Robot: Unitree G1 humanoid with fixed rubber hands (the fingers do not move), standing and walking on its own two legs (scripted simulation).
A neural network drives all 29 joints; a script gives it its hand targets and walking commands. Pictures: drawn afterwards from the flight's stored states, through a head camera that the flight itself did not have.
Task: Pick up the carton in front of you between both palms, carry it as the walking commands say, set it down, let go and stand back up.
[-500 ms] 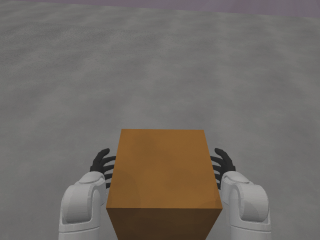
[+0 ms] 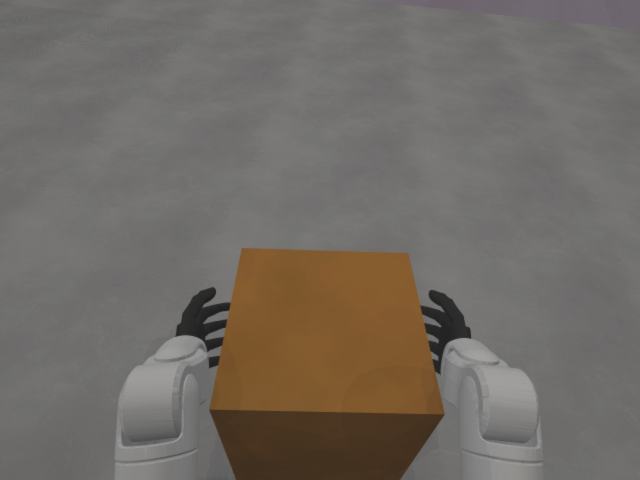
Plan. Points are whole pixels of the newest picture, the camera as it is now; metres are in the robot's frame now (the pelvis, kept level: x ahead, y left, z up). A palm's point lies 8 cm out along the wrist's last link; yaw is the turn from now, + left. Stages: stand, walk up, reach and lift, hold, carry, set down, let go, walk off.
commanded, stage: carry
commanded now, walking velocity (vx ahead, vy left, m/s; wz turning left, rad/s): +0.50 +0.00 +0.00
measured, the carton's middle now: (321, 372) +0.27 +0.00 -0.01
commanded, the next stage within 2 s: none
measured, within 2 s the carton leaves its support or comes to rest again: neither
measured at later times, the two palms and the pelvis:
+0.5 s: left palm (251, 175) +0.57 +0.11 +0.07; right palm (422, 176) +0.60 -0.18 +0.06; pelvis +0.32 -0.05 +0.00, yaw +4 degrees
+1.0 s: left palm (243, 86) +0.92 +0.17 +0.06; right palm (373, 90) +0.91 -0.13 +0.06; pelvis +0.65 +0.02 +0.00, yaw +0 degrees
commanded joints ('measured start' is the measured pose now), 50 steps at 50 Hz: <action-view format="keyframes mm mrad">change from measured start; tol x32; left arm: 1 -457 -970 -742 -93 -398 -46 -243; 50 -456 -987 -741 -111 -410 -43 -254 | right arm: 1 -451 958 717 -117 425 -23 260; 50 -455 988 724 -133 424 -24 255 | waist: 1 3 143 -281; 14 1 173 -123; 18 41 -330 -349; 50 2 118 -315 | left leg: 1 311 257 -254 -228 -1 49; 15 344 164 -10 68 501 -19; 18 -306 -64 -78 776 -303 -113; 20 -377 28 -224 926 -290 -56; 37 -297 20 -32 129 130 -59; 41 179 -61 53 43 56 -36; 44 578 389 -741 -172 -24 165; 50 366 269 -292 -177 147 51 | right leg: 1 -119 -36 2 -108 87 16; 15 215 99 -209 -666 215 -29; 18 816 -356 575 -849 1 -217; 40 597 -119 -148 -674 732 -47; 44 -127 92 10 166 -171 21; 50 -81 -26 27 -32 30 -5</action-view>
